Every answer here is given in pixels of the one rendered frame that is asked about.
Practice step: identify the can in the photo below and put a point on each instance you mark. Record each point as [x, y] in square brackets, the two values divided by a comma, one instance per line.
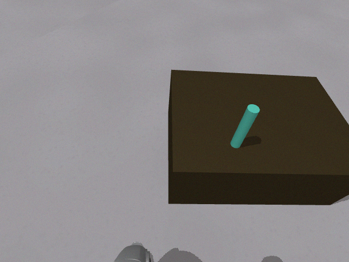
[244, 125]

